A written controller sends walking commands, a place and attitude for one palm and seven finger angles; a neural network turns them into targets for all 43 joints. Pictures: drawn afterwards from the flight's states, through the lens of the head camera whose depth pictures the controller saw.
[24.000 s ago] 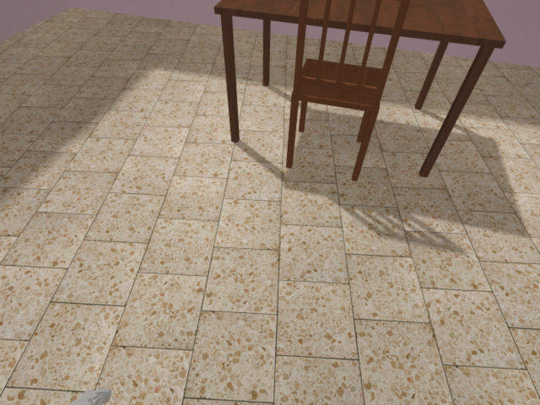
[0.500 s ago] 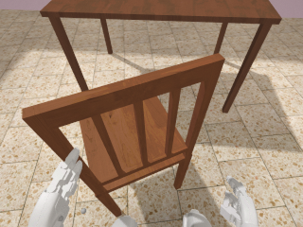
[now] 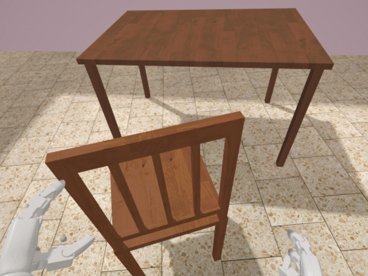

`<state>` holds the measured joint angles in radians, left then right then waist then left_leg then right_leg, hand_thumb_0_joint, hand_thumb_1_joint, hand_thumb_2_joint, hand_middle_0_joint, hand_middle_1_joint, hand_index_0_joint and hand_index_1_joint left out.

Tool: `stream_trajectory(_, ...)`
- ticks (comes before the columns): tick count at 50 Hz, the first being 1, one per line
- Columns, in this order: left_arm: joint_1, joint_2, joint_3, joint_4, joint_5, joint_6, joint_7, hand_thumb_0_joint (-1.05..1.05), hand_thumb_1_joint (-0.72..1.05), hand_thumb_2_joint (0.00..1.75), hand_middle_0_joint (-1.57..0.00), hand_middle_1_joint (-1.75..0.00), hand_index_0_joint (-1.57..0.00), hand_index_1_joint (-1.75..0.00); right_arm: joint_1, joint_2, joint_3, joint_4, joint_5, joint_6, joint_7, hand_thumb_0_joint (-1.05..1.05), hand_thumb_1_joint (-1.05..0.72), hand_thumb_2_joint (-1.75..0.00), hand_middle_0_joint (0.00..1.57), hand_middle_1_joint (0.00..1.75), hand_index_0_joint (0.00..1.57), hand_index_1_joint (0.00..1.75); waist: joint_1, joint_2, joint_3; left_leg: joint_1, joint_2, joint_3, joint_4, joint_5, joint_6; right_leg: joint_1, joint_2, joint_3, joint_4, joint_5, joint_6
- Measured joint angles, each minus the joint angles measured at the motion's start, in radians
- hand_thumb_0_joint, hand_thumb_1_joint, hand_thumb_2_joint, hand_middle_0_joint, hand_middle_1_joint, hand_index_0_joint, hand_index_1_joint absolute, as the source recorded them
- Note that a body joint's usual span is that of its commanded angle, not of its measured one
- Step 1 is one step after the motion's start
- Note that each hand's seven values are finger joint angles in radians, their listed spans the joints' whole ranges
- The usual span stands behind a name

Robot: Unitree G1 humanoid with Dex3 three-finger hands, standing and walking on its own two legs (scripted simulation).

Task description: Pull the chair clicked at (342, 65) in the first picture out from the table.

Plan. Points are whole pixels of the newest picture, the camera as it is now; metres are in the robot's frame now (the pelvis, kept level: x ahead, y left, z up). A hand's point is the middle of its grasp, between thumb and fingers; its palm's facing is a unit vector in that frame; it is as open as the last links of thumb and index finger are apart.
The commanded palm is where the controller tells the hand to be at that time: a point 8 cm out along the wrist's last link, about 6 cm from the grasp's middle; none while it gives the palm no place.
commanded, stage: draw the hand back to the body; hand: left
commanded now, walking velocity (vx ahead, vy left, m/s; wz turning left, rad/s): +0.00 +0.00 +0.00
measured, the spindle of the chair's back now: (163, 192) +0.33 +0.10 -0.04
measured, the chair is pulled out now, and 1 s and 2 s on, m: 0.58 0.58 0.58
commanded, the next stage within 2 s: step back with the hand held close in 0.64 s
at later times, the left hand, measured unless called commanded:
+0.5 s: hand (46, 184) +0.22 +0.27 +0.16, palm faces +0.43 -0.79 -0.43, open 7.6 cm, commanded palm +0.17 +0.31 +0.20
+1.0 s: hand (39, 171) +0.23 +0.28 +0.18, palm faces +0.35 -0.78 -0.51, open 7.4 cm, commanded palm +0.17 +0.32 +0.20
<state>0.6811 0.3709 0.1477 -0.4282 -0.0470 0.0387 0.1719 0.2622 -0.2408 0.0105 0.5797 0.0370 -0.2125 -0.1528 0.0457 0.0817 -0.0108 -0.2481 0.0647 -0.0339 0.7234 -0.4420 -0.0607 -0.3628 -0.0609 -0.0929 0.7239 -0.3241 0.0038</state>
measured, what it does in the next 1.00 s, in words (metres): stands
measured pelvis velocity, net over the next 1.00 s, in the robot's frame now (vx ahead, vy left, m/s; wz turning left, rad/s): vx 0.01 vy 0.03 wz -0.06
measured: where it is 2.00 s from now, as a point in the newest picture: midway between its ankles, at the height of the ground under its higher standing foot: outside the picture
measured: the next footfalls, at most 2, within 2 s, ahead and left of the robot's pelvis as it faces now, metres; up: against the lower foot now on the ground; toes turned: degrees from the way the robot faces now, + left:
none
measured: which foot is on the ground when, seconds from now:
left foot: down 0.00-1.00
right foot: down 0.00-1.00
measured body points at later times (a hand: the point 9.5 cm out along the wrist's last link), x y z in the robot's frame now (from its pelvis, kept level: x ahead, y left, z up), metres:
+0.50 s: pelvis +0.03 +0.01 +0.02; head +0.03 -0.02 +0.47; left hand +0.19 +0.31 +0.18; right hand +0.21 -0.23 -0.07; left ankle -0.03 +0.16 -0.71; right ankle +0.04 -0.12 -0.71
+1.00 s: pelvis +0.01 +0.03 +0.03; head +0.05 +0.01 +0.47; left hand +0.21 +0.32 +0.21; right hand +0.20 -0.21 -0.06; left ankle -0.03 +0.16 -0.71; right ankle +0.04 -0.12 -0.71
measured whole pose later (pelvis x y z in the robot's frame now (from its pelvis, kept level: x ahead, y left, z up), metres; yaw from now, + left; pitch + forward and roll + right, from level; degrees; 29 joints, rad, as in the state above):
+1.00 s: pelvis +0.01 +0.03 +0.03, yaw -3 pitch -1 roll +0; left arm 0.53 0.37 0.40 -0.47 -0.04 -0.13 0.15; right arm 0.11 -0.22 -0.01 0.58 0.01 -0.05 -0.06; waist 0.01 0.05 0.10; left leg -0.12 0.04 0.05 0.45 -0.31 -0.02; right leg -0.25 -0.07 -0.03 0.44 -0.17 0.05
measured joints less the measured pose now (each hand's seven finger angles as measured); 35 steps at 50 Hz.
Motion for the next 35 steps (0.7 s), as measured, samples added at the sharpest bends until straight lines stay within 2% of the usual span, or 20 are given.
stream_trajectory(5,-0.044,-0.001,0.06,-0.002,-0.001,-0.032,0.009,-0.01,0.3,0.61,-0.13,-0.18,-0.36,-0.3,-0.025,-0.004,-0.001,0.035,-0.006,-0.031,0.013,0.02,-0.9,-0.9,0.2,0.29,0.21,0.3,0.018,0.011,0.022,0.061,-0.001,0.001,-0.065,0.023,0.002,0.059,0.0,-0.003,-0.055,0.016,0.002)
stream_trajectory(10,-0.148,-0.013,0.144,-0.004,-0.007,-0.084,0.024,0.0,0.48,0.7,-0.16,-0.22,-0.29,-0.29,-0.055,0.0,0.001,0.061,-0.012,-0.039,0.03,0.02,-0.9,-0.9,0.2,0.29,0.21,0.3,0.029,0.014,0.034,0.109,-0.005,0.006,-0.124,0.046,0.003,0.099,-0.001,-0.001,-0.099,0.03,0.005)
stream_trajectory(16,-0.234,-0.01,0.231,0.017,-0.013,-0.137,0.016,0.0,0.69,0.8,-0.18,-0.26,-0.23,-0.29,-0.091,0.013,-0.003,0.075,-0.015,-0.013,0.06,0.02,-0.9,-0.9,0.2,0.3,0.21,0.3,0.013,0.014,0.034,0.154,-0.006,0.022,-0.191,0.068,0.007,0.131,0.0,0.01,-0.146,0.046,0.008)
stream_trajectory(21,-0.211,-0.038,0.217,0.069,-0.02,-0.129,-0.007,0.0,0.81,0.86,-0.2,-0.28,-0.21,-0.3,-0.104,0.012,-0.018,0.067,-0.012,0.036,0.076,0.02,-0.9,-0.9,0.2,0.3,0.21,0.3,-0.004,0.009,0.049,0.17,-0.004,0.037,-0.227,0.081,0.011,0.141,0.006,0.022,-0.184,0.065,0.013)
stream_trajectory(27,-0.152,-0.05,0.167,0.008,-0.012,-0.097,-0.014,0.01,0.87,0.89,-0.21,-0.3,-0.21,-0.3,-0.07,0.0,-0.028,0.075,-0.019,0.04,0.07,0.02,-0.9,-0.9,0.2,0.29,0.21,0.3,0.007,-0.01,0.059,0.189,-0.005,0.042,-0.256,0.087,0.016,0.163,0.007,0.024,-0.22,0.076,0.019)
stream_trajectory(31,-0.148,-0.029,0.184,-0.041,-0.006,-0.101,0.0,0.01,0.88,0.89,-0.22,-0.3,-0.22,-0.3,-0.056,0.002,-0.029,0.085,-0.018,0.038,0.066,0.02,-0.9,-0.9,0.2,0.29,0.21,0.3,0.013,-0.011,0.048,0.205,-0.006,0.041,-0.264,0.084,0.02,0.183,0.005,0.023,-0.236,0.076,0.024)
stream_trajectory(35,-0.182,-0.027,0.211,-0.015,-0.006,-0.11,0.008,0.01,0.89,0.9,-0.22,-0.3,-0.21,-0.3,-0.071,0.009,-0.027,0.087,-0.017,0.054,0.069,0.02,-0.9,-0.9,0.2,0.29,0.21,0.3,0.01,-0.002,0.041,0.216,-0.011,0.046,-0.27,0.083,0.025,0.193,0.002,0.027,-0.243,0.078,0.029)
